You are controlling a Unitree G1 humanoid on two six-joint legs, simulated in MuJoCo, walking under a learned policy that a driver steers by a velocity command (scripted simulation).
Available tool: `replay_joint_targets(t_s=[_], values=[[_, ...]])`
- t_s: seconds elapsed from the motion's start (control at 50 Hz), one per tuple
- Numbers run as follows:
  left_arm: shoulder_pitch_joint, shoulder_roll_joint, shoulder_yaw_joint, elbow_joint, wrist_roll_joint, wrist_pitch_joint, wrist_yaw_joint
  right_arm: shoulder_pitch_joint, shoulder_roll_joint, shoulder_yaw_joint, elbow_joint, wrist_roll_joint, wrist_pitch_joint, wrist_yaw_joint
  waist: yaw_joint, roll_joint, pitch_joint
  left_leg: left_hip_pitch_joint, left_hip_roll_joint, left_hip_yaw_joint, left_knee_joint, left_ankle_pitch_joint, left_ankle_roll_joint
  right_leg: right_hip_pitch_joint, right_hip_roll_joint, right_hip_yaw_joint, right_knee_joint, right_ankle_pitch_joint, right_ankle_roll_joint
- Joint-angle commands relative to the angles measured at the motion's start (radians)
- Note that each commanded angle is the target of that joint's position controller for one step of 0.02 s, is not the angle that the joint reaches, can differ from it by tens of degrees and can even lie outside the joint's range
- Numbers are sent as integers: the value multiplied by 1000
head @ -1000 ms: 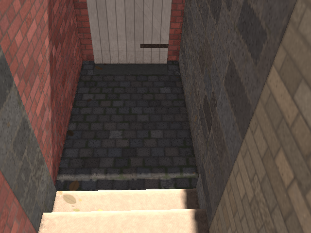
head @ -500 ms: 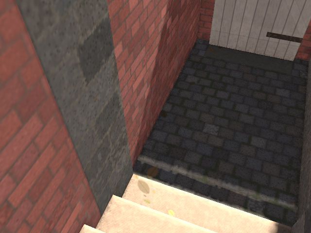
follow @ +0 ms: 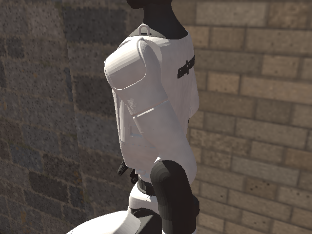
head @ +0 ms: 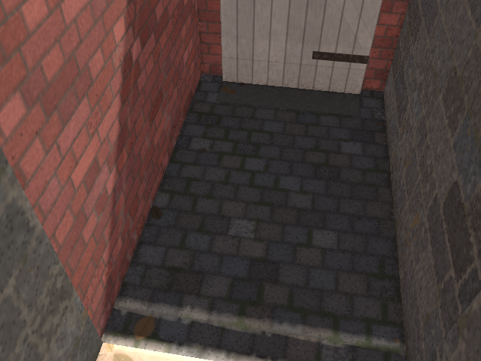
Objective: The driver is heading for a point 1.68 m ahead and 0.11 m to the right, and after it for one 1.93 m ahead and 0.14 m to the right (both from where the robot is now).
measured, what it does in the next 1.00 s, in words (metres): goes down: left foot 0.18 m lower, then right foot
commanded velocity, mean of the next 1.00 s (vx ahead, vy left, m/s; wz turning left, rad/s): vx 0.08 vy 0.00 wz -0.22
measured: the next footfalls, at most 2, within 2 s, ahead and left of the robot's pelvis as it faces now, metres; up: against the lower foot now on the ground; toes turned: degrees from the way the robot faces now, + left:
left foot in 0.22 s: +0.27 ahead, +0.07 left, -0.18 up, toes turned -3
right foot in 0.60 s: +0.24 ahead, -0.15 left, -0.18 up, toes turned -14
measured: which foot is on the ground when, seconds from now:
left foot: up 0.00-0.20, down 0.22-1.00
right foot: down 0.00-0.24, up 0.26-0.58, down 0.60-1.00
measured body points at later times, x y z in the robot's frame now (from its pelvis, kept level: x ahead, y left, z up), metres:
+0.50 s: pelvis +0.18 +0.02 -0.17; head +0.20 +0.02 +0.27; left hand +0.31 +0.22 -0.31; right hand +0.11 -0.23 -0.31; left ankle +0.23 +0.07 -0.89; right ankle +0.21 -0.14 -0.72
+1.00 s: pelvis +0.23 -0.01 -0.17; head +0.25 -0.01 +0.28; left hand +0.40 +0.19 -0.30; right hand +0.26 -0.28 -0.30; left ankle +0.23 +0.07 -0.89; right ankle +0.20 -0.14 -0.89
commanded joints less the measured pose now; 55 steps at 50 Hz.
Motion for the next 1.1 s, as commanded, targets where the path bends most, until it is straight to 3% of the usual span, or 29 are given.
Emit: replay_joint_targets(t_s=[0.02, 0.06, 0.08, 0.1, 0.12, 0.14, 0.16, 0.2, 0.22, 0.24, 0.26, 0.28, 0.3, 0.32, 0.34, 0.36, 0.38, 0.4, 0.44, 0.48, 0.52, 0.56, 0.62, 0.66, 0.68, 0.7, 0.76, 0.84, 1.1], values=[[-194, 108, -13, -154, 16, -46, 47, 120, 27, 27, -27, -2, -10, -7, -158, -109, 5, 507, -54, 105, -162, 336, -62, -584, -157, 145, -101, 812, -155], [143, 60, -12, -62, -29, -53, 98, -42, -44, 14, -73, -44, -4, -2, 19, -88, 25, -3, -36, 21, -449, 461, -84, -46, -161, 245, 125, 637, -86], [216, 31, -8, -73, -29, -44, 128, -109, -25, 29, -86, -24, -4, 4, 95, -42, 26, -46, -21, 1, -732, 698, -74, 65, -124, 238, 239, 428, -46], [210, 18, -7, -89, -39, -35, 138, -159, 17, 43, -105, -1, 4, 19, 98, -9, 42, 142, -61, 53, -977, 793, -36, -96, -81, 236, 241, 253, -35], [124, 63, 1, -128, -1, -17, 110, -125, 56, 42, -120, -3, 18, 24, 26, -73, 44, 469, -123, 141, -880, 767, -10, -379, -71, 280, 183, 260, -64], [35, 97, 12, -177, 7, -8, 96, -30, 37, 29, -113, -12, 27, 26, -34, -120, 69, 577, -129, 131, -826, 682, -3, -479, -83, 337, 205, 235, -89], [18, 118, 20, -224, -1, -8, 77, 24, -24, 5, -93, -2, 28, 24, -48, -67, 105, 640, -95, 70, -897, 642, -4, -501, -87, 385, 254, 189, -77], [27, 115, 18, -253, -35, 0, 64, 149, -96, -29, -54, 16, 23, 8, -72, -61, 123, 725, -88, 121, -1170, 624, 21, -330, -86, 447, 418, 364, -44], [22, 127, 26, -257, -39, 6, 36, 284, -154, -65, -19, 19, 15, -8, -144, 2, 43, 903, -44, 150, -1276, 699, 101, -309, -66, 408, 618, 562, 19], [-17, 65, -8, -314, -22, 2, -8, 515, -212, -104, 3, 8, 14, -26, -225, 69, -222, 1391, 108, 37, -992, 1027, 272, -544, -42, 309, 1042, 519, 74], [192, -38, -14, -313, -48, 10, -12, 399, -235, -96, -22, 22, 14, 21, -76, 322, -499, 1644, 398, -174, -708, 1705, 579, -845, 60, 115, 1664, -542, 168], [114, 70, 10, -353, -91, 74, -10, 407, -163, -73, -28, -80, 33, 33, -134, 36, -409, 1474, 441, -299, -777, 1802, 562, -964, 60, 169, 1767, -364, 151], [-57, 65, 8, -469, -81, 128, 13, 353, -165, -66, -6, -65, 30, 26, -139, 14, -258, 1290, 451, -365, -877, 1311, 519, -1116, 14, 163, 1710, -198, 159], [-79, 22, -18, -475, -43, 152, 37, 194, -88, -33, -44, -50, 15, 20, -65, -111, -143, 1015, 402, -283, -967, 949, 410, -1050, -66, 230, 1530, 35, 143], [12, 15, -19, -456, -24, 147, 25, 97, -105, -28, -61, -31, 8, 13, 30, -99, -36, 734, 317, -167, -1031, 858, 366, -888, -98, 178, 1385, 152, 142], [124, 20, -14, -402, -38, 135, -4, 90, -78, -6, -46, -31, 5, 16, 114, -71, 46, 433, 255, -63, -1082, 770, 320, -669, -124, 120, 1333, 150, 141], [172, -1, -12, -375, -15, 133, -27, 127, 5, 20, 22, -26, -13, -8, 124, -26, 123, 282, 114, 44, -1090, 516, 217, -612, -149, 86, 1191, 298, 104], [175, -16, -17, -351, -3, 124, -53, 148, -5, 24, 51, -26, -23, -8, 120, 24, 132, 190, 67, 43, -1106, 359, 184, -557, -153, 51, 1189, 349, 108], [23, 20, -11, -395, -34, 105, -69, 130, -73, 27, 40, -31, -37, -12, 47, -34, 51, 298, 89, -13, -1049, 234, 144, -667, -180, 92, 1098, 474, 146], [-53, 47, 3, -396, -33, 106, -77, 109, -94, 37, 43, -12, -50, -20, 15, -70, 16, 354, 79, 4, -1041, 60, 105, -586, -249, 109, 652, 636, 167], [-71, 58, 11, -367, -18, 105, -72, 161, -96, 41, 90, 14, -55, 4, -7, 17, 51, 286, 55, -11, -1108, -208, 64, -372, -228, 32, 418, 537, 169], [-111, 88, 36, -376, -5, 86, -79, 65, -168, 15, 53, 45, -46, 37, 1, 28, 20, 313, 73, -46, -1092, -277, 56, -209, -178, -16, 239, 283, 186], [-99, 125, 54, -364, -43, 54, -24, 185, -95, 24, 87, 59, -17, 52, -62, -50, -96, 534, 80, -98, -941, -30, 75, -73, -170, -17, -17, 404, 113], [-218, 154, 52, -410, -54, 56, -2, 249, -93, 11, 76, 49, 3, 16, -142, -104, -111, 510, 2, 3, -946, -296, 67, 19, -181, 32, -126, 266, 4], [-222, 160, 62, -419, -59, 54, -7, 149, -108, -2, 35, 40, 9, 10, -119, -106, 24, 506, -67, 116, -918, -322, 18, -144, -173, 86, -199, 30, -5], [-201, 145, 62, -408, -76, 45, -16, 110, -96, -1, 42, 52, 13, 17, -97, -45, 46, 533, -82, 149, -876, -308, 12, -187, -173, 95, -240, 4, 5], [-201, 113, 42, -401, -90, 32, -52, 153, 4, 25, 56, 83, 23, 36, -130, -76, 61, 588, -100, 154, -893, -176, -24, -167, -192, 104, -241, 106, 18], [-204, 173, 58, -391, -66, 24, -53, 71, -65, 5, 52, 71, 13, 55, -97, -65, 34, 638, -112, 137, -918, -51, -3, -110, -179, 36, -182, 321, 50], [-306, 206, 88, -340, -56, 36, -4, -4, -109, -28, 91, 62, 13, 37, -96, -40, -19, 669, -105, 126, -880, 238, 7, -3, -150, -22, -121, 449, 53]])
